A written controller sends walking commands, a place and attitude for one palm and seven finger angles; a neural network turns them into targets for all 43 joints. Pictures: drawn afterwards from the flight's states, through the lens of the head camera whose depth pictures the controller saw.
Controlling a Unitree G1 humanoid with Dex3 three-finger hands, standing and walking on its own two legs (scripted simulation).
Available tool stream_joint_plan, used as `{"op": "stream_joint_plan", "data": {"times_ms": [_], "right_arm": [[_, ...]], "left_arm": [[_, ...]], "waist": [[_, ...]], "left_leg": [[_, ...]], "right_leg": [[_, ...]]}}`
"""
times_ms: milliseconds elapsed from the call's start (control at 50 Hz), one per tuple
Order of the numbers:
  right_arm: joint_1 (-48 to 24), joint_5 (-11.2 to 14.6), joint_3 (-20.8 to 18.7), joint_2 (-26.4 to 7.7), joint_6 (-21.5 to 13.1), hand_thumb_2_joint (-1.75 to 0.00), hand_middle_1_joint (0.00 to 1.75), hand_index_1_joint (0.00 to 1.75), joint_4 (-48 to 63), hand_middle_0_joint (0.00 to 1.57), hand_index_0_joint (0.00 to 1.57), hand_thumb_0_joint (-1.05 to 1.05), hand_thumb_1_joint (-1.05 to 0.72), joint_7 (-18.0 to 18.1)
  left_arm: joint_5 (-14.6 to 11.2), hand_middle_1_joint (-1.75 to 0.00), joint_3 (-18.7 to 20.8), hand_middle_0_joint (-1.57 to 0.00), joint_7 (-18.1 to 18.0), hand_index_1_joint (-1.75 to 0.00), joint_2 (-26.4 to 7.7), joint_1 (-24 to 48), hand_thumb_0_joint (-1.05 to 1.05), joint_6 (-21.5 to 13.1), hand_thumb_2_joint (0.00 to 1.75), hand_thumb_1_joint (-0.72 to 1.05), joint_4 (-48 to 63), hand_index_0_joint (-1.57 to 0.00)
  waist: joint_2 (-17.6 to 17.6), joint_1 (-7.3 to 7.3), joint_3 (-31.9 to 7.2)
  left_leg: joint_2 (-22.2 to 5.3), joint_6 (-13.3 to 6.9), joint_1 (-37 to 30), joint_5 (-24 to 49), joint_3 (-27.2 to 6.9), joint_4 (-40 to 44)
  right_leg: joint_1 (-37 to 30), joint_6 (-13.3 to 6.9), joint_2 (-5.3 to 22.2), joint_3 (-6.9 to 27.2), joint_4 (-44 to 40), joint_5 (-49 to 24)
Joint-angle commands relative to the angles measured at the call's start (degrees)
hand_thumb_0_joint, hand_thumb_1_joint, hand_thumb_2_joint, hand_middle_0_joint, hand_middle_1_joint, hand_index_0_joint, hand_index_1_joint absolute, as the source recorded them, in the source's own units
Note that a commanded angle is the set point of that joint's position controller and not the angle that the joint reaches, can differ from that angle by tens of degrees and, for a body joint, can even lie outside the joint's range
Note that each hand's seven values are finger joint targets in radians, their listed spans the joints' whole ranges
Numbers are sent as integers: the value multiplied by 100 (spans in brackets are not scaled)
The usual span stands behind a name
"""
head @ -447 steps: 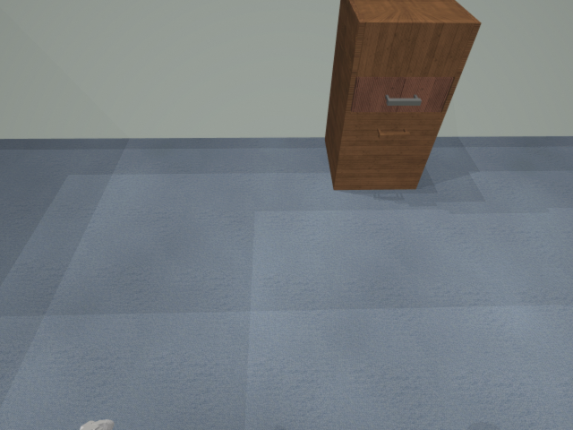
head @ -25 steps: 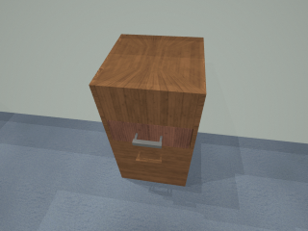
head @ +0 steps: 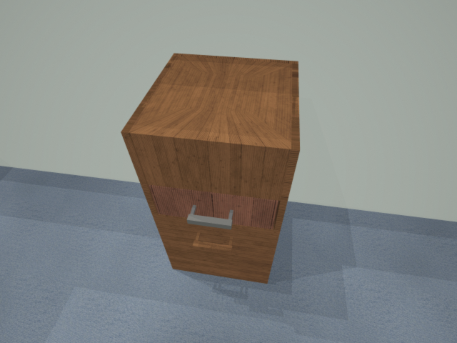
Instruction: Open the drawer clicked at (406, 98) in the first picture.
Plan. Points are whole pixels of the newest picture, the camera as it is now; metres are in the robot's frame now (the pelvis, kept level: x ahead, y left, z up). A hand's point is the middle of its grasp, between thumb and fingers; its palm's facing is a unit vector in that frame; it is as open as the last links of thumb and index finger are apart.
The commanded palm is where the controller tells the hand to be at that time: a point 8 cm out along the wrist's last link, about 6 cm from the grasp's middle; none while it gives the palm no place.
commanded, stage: shuffle to correct the standing spot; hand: left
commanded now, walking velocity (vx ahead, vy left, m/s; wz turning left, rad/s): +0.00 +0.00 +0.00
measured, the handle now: (211, 216) +0.52 +0.09 -0.24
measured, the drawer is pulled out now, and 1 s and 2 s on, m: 0.00 0.00 0.00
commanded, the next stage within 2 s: come to a stop and stand still in 0.16 s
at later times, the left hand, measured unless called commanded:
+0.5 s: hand out of the picture +0.02 +0.14 -0.17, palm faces +0.01 -0.98 -0.22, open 7.3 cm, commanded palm none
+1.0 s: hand out of the picture +0.05 +0.17 -0.17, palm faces -0.03 -0.97 -0.23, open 7.3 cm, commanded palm none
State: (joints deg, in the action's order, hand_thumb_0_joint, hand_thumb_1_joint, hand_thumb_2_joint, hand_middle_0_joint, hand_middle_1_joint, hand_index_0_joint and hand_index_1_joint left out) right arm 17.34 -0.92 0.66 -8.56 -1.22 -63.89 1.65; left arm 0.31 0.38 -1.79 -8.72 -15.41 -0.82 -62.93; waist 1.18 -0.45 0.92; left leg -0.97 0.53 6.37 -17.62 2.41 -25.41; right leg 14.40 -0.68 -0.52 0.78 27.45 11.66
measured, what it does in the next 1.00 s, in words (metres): steps on the spot: left foot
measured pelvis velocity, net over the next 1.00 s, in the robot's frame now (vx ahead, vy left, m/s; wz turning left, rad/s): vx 0.01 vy -0.02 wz -0.05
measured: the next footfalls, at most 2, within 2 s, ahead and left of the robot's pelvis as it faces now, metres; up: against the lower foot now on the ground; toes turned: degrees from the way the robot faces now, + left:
left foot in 0.66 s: +0.03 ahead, +0.07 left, +0.00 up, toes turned -3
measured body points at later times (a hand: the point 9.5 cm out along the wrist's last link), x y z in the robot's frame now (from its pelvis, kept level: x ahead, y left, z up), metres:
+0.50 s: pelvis -0.01 -0.04 -0.01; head +0.01 -0.06 +0.44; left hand +0.02 +0.19 -0.16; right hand -0.01 -0.27 -0.18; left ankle -0.05 +0.11 -0.70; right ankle +0.02 -0.11 -0.74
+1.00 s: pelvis +0.01 -0.02 +0.00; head +0.00 -0.02 +0.45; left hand +0.05 +0.22 -0.15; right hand -0.01 -0.26 -0.16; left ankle -0.01 +0.08 -0.74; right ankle +0.02 -0.11 -0.74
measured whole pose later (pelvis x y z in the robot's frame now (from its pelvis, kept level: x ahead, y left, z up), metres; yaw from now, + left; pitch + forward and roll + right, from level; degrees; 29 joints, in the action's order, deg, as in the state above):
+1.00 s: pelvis +0.01 -0.02 +0.00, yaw -3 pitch -1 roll -1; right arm 20.2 -1.5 -0.1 -11.1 0.0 -58.9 1.4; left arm 0.5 0.1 -1.9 -11.0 -17.8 -0.6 -58.5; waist 0.8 -1.3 -1.4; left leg 0.9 -1.8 10.8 -18.6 0.4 -30.2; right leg 13.5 -2.9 -2.8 -2.7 27.6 13.4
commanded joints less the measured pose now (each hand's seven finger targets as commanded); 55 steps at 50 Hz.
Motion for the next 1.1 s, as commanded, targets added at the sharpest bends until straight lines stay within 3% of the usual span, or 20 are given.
{"op": "stream_joint_plan", "data": {"times_ms": [0,180,280,320,340,360,380,400,440,540,620,660,700,720,740,760,780,840,960,1080], "right_arm": [[494,19,-101,-514,-63,-90,30,30,93,20,20,0,-90,45],[388,3,-278,-799,18,-90,30,30,220,20,20,0,-90,164],[36,-73,-446,-1052,77,-90,30,30,527,20,20,0,-90,246],[-360,-100,-435,-1045,74,-90,30,30,641,20,20,0,-90,209],[-289,-84,-417,-935,85,-90,30,30,647,20,20,0,-90,178],[-51,-12,-378,-623,92,-90,30,30,701,20,20,0,-90,141],[43,39,-324,-443,141,-90,30,30,729,20,20,0,-90,88],[-105,17,-326,-449,189,-90,30,30,732,20,20,0,-90,76],[-26,14,-315,-458,148,-90,30,30,605,20,20,0,-90,19],[27,39,-210,-229,106,-90,30,30,471,20,20,0,-90,-22],[483,24,-150,-281,41,-90,30,30,221,20,20,0,-90,26],[450,-31,-149,-498,-22,-90,30,30,249,20,20,0,-90,57],[127,-25,-111,-463,-54,-90,30,30,257,20,20,0,-90,52],[122,-20,-97,-444,-67,-90,30,30,264,20,20,0,-90,59],[-201,-74,-352,-1043,73,-90,30,30,818,20,20,0,-90,32],[-244,-60,-295,-965,-4,-90,30,30,959,20,20,0,-90,28],[66,-58,-283,-843,32,-90,30,30,932,20,20,0,-90,21],[440,-60,-231,-696,90,-90,30,30,874,20,20,0,-90,-15],[395,-31,-150,-883,-58,-90,30,30,826,20,20,0,-90,15],[143,-10,-112,-1040,-81,-90,30,30,773,20,20,0,-90,40]], "left_arm": [[10,-30,59,-20,-3,-30,-559,-247,0,-89,90,90,179,-20],[52,-30,230,-20,60,-30,-637,-200,0,110,90,90,412,-20],[115,-30,387,-20,155,-30,-407,-68,0,305,90,90,839,-20],[112,-30,382,-20,194,-30,-262,-590,0,224,90,90,736,-20],[151,-30,385,-20,190,-30,-359,-868,0,144,90,90,617,-20],[185,-30,415,-20,126,-30,-737,-926,0,74,90,90,579,-20],[98,-30,382,-20,102,-30,-994,-1003,0,55,90,90,569,-20],[98,-30,368,-20,74,-30,-924,-846,0,47,90,90,638,-20],[87,-30,313,-20,16,-30,-714,-319,0,2,90,90,696,-20],[110,-30,297,-20,18,-30,-742,-298,0,-30,90,90,696,-20],[22,-30,221,-20,40,-30,-589,-211,0,-9,90,90,590,-20],[1,-30,168,-20,55,-30,-395,-332,0,-31,90,90,553,-20],[16,-30,137,-20,70,-30,-445,-370,0,-12,90,90,408,-20],[23,-30,113,-20,74,-30,-436,-427,0,-27,90,90,337,-20],[175,-30,36,-20,13,-30,-1356,-436,0,-74,90,90,759,-20],[99,-30,104,-20,4,-30,-999,-546,0,-72,90,90,646,-20],[103,-30,108,-20,-21,-30,-1122,-361,0,-110,90,90,755,-20],[62,-30,109,-20,-64,-30,-1058,-146,0,-144,90,90,877,-20],[11,-30,68,-20,-60,-30,-905,-235,0,-122,90,90,814,-20],[-20,-30,24,-20,-63,-30,-920,-254,0,-58,90,90,756,-20]], "waist": [[-131,-17,312],[81,-42,208],[969,8,477],[655,331,304],[-61,378,103],[-1359,269,-28],[-1581,268,-266],[-1623,285,-187],[-1144,64,10],[-545,76,-1],[-257,-81,275],[279,61,350],[708,195,424],[540,221,411],[31,55,837],[4,143,136],[46,-91,-393],[-798,-172,-169],[94,-13,341],[-71,80,243]], "left_leg": [[-442,-175,578,667,-353,561],[-886,-280,302,1433,-432,440],[-1989,-1076,537,2311,-894,682],[-1614,-787,851,2128,-465,25],[-1049,-484,1099,1298,-111,-593],[-203,-130,1772,-392,449,-1559],[40,-69,1662,-1715,200,-2321],[-39,-130,1697,-1655,-219,-2800],[-177,-140,1745,-998,-345,-3015],[-32,-89,1023,-603,-58,-1253],[-175,-210,44,272,-341,487],[-684,-397,736,77,-891,792],[-724,-367,1309,-231,-1001,1133],[-679,-347,1371,-149,-969,1149],[-84,-194,1200,280,-631,421],[-228,-181,1034,-212,-421,-143],[-26,-210,776,-44,-460,-454],[12,-250,786,0,-387,-684],[-389,-362,897,931,-835,237],[-480,-349,757,1628,-819,408]], "right_leg": [[-336,-212,546,571,-471,-928],[129,-161,333,390,166,-1422],[1086,-82,113,-5,2071,1389],[213,-127,253,-7,1011,728],[-296,-149,254,195,252,-387],[-751,-367,1144,1536,-428,-1244],[-481,-815,1831,2164,-1189,-814],[-156,-923,1705,2461,-1456,-89],[-13,-1081,1524,2102,-1448,195],[-22,-1036,1167,1415,-1482,133],[612,-457,679,1060,-1418,1174],[133,-204,299,755,-1122,501],[-514,-187,308,523,-812,40],[-696,-199,335,511,-767,-168],[-146,-166,293,637,-621,229],[-25,-244,716,904,-864,1188],[-141,-432,942,1355,-1107,1340],[107,-572,1126,1507,-1445,1609],[-166,-353,539,546,-501,-263],[-598,-224,556,369,-275,-951]]}}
